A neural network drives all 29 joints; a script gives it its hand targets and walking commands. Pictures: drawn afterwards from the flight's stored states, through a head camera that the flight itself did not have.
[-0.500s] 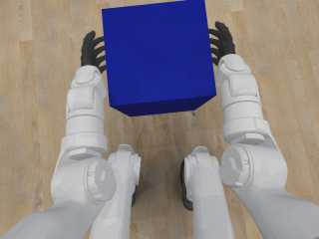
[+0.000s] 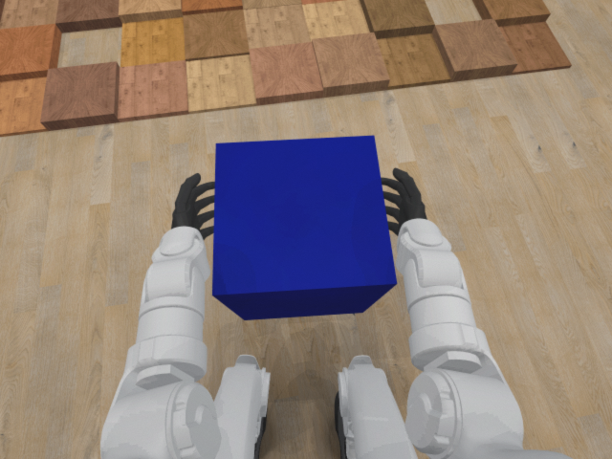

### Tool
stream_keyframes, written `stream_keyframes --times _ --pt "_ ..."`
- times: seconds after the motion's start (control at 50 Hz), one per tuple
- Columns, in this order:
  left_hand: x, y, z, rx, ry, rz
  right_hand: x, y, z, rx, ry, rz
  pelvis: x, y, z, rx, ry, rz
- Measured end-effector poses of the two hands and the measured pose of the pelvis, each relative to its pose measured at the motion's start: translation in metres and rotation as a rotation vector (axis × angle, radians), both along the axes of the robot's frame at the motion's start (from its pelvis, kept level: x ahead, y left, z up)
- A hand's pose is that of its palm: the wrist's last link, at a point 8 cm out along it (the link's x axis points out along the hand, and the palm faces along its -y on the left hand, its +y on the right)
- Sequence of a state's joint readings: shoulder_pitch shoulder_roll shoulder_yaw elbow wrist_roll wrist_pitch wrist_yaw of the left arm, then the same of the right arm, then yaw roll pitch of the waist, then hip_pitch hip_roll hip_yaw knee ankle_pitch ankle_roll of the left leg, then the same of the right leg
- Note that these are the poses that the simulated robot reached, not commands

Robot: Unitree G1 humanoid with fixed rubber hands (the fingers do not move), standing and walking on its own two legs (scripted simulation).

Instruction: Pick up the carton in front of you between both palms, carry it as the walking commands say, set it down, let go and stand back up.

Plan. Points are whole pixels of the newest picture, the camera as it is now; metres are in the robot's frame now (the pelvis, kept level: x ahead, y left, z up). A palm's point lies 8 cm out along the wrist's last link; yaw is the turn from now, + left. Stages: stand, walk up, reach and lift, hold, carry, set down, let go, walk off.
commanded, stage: reach and lift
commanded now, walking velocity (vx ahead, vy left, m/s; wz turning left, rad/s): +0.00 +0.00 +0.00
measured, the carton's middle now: (300, 240) +0.43 +0.01 -0.10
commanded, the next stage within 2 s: hold in 1.74 s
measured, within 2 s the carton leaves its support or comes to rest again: neither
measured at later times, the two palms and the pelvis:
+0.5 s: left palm (141, 210) +0.37 +0.16 +0.12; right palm (464, 214) +0.37 -0.14 +0.12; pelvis +0.05 +0.01 +0.13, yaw +0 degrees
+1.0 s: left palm (103, 197) +0.35 +0.16 +0.18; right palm (509, 210) +0.34 -0.14 +0.18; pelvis +0.04 +0.01 +0.16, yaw +0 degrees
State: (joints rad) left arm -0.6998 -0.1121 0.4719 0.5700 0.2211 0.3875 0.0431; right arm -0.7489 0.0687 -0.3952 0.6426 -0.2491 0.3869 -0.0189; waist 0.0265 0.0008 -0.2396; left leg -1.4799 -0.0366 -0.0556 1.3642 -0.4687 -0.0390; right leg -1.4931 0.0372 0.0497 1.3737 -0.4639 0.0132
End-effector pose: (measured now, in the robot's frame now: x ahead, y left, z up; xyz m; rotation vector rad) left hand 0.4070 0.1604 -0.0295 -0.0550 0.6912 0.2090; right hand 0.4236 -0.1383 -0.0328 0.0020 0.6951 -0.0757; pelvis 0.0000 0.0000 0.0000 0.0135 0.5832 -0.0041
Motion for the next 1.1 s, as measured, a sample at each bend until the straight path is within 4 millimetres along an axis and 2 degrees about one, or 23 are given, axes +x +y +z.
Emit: stream_keyframes --times 0.44,0.58,0.7,0.8,0.94,1.1 --pt "-0.034 -0.002 0.131 -0.001 -0.003 -0.05 -0.049 -0.003 0.132 -0.001 -0.003 -0.049 0.043 0.007 0.116 -0.014 -0.312 -0.002" --pt "-0.045 -0.003 0.172 0.007 -0.018 -0.069 -0.063 -0.004 0.173 -0.004 -0.019 -0.06 0.052 0.009 0.141 -0.016 -0.445 -0.003" --pt "-0.052 -0.004 0.203 0.027 -0.037 -0.094 -0.073 -0.005 0.204 -0.021 -0.038 -0.056 0.055 0.01 0.155 -0.017 -0.556 -0.003" --pt "-0.056 -0.006 0.215 0.035 -0.024 -0.107 -0.079 -0.006 0.216 -0.031 -0.025 -0.055 0.052 0.01 0.159 -0.017 -0.621 -0.006" --pt "-0.061 -0.005 0.213 0.032 -0.003 -0.102 -0.084 -0.006 0.214 -0.025 -0.004 -0.055 0.044 0.009 0.158 -0.017 -0.658 -0.006" --pt "-0.059 -0.005 0.217 0.029 -0.019 -0.094 -0.08 -0.006 0.218 -0.02 -0.021 -0.053 0.042 0.008 0.159 -0.016 -0.666 -0.003"
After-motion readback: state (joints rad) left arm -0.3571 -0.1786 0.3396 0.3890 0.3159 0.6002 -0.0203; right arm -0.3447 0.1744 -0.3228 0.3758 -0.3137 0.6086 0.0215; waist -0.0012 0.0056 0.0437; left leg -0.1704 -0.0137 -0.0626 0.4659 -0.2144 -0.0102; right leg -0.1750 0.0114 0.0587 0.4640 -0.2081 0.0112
